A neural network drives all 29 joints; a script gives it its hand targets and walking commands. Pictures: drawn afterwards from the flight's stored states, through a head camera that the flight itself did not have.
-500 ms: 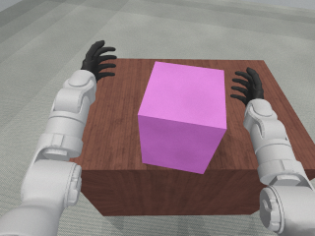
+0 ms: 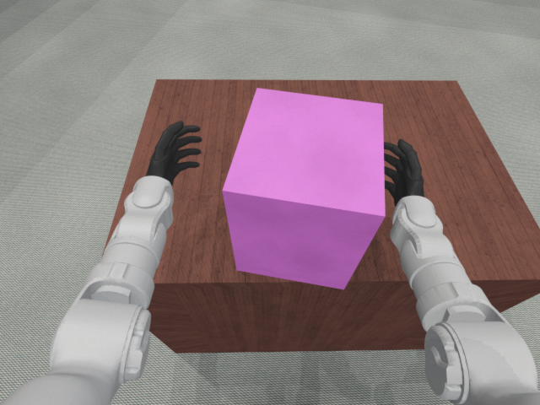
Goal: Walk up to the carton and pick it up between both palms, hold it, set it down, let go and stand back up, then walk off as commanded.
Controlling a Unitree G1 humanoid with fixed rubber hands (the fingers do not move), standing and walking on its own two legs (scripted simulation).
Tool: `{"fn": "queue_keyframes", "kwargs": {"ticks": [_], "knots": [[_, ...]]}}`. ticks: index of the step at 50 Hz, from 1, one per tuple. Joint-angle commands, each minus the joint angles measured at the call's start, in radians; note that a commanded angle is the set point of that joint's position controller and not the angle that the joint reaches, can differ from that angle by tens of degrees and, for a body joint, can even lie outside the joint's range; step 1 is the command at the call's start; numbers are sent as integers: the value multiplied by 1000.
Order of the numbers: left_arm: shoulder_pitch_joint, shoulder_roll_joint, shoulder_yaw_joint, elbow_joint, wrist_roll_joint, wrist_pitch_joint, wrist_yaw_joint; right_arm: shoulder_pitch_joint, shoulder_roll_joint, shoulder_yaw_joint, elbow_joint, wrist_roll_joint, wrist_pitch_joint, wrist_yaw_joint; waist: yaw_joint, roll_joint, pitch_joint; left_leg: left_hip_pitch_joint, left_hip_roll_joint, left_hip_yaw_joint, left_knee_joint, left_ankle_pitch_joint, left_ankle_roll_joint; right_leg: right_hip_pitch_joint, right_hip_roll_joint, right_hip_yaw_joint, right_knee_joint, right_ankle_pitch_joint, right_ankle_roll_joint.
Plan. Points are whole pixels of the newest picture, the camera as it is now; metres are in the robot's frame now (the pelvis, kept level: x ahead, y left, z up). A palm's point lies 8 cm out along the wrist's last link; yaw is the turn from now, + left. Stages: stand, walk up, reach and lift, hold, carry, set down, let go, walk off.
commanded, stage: reach and lift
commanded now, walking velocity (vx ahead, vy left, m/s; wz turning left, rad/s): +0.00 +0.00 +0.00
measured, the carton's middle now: (303, 194) +0.44 -0.03 +0.01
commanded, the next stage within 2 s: none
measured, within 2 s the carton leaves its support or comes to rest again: neither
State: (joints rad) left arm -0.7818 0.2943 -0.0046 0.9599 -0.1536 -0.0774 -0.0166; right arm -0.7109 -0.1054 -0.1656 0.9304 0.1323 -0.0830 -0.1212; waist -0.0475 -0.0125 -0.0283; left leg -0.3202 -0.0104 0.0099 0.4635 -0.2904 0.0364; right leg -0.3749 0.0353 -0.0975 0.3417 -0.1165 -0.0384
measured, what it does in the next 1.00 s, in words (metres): stands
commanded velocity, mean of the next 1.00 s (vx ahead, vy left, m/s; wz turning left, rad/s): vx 0.00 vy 0.00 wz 0.00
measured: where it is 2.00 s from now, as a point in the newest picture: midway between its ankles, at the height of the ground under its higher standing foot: outside the picture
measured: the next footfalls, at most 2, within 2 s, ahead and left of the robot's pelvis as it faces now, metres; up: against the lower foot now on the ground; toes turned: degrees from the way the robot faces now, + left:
none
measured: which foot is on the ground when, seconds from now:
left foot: down 0.00-1.00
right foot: down 0.00-1.00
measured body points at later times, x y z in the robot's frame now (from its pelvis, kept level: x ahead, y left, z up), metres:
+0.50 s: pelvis +0.00 -0.01 -0.01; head +0.07 +0.01 +0.44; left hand +0.45 +0.15 +0.07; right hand +0.41 -0.18 +0.04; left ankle -0.04 +0.09 -0.74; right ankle +0.03 -0.10 -0.74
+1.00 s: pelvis +0.00 +0.00 -0.01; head +0.09 +0.02 +0.43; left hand +0.46 +0.12 +0.05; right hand +0.40 -0.17 +0.02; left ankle -0.04 +0.09 -0.74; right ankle +0.03 -0.10 -0.74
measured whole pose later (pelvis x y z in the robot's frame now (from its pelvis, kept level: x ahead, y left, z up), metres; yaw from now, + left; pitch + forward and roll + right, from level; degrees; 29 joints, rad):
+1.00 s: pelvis +0.00 +0.00 -0.01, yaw +0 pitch +15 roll -2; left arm -0.93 0.09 0.32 1.19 0.25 -0.28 0.00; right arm -0.74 0.10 -0.54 1.04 -0.22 -0.34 -0.16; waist -0.05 -0.01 -0.09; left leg -0.49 -0.01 0.01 0.53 -0.30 0.03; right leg -0.55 0.03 -0.10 0.40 -0.12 -0.04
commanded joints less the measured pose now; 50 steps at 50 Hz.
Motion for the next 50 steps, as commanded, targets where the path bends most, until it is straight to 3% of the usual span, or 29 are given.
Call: {"fn": "queue_keyframes", "kwargs": {"ticks": [1,5,10,14,17,24,29,35,39,42,50], "knots": [[-432,-1,36,130,71,-134,12,-367,-93,-69,109,-134,-132,-18,-84,141,-712,-28,53,-50,61,577,-127,224,-20,78,125,295,6],[-399,16,83,187,92,-159,-4,-364,-65,-10,117,-102,-168,-37,-70,92,-690,-155,27,-23,58,513,-102,356,-38,108,156,433,19],[-407,15,119,187,78,-216,-17,-400,-21,39,21,-71,-216,-45,-40,29,-794,-321,-1,-19,44,422,-66,494,-74,144,225,655,52],[-449,-24,134,144,93,-252,-15,-402,12,36,28,-84,-228,-36,-42,38,-836,-334,-1,-27,41,416,-65,486,-77,142,239,646,55],[-495,-73,126,129,100,-266,-19,-424,47,21,29,-102,-224,-23,-53,45,-821,-323,-1,-30,38,396,-67,448,-74,134,229,563,51],[-561,-141,153,206,166,-249,-11,-483,65,-105,48,-212,-212,-14,-77,61,-677,-310,18,-32,-4,291,-72,370,-59,105,176,282,28],[-529,-170,240,240,259,-184,9,-474,95,-159,59,-287,-195,-28,-47,37,-570,-310,22,-8,-31,238,-63,397,-54,94,152,220,28],[-489,-265,343,211,384,-145,-15,-418,265,-180,16,-383,-208,-16,-17,2,-573,-294,0,29,-51,254,-46,519,-73,100,146,364,48],[-519,-500,331,178,459,-179,-59,-458,518,-168,-45,-490,-249,44,-15,9,-686,-264,-13,25,-41,323,-55,588,-79,97,167,518,54],[-518,-625,291,179,483,-220,-76,-472,637,-143,-28,-553,-291,89,-14,32,-725,-241,-12,22,-32,373,-74,606,-77,87,178,616,50],[-467,-738,259,242,525,-255,-86,-451,721,-133,67,-618,-320,138,-13,61,-675,-180,4,20,-36,429,-96,596,-60,50,149,613,34]]}}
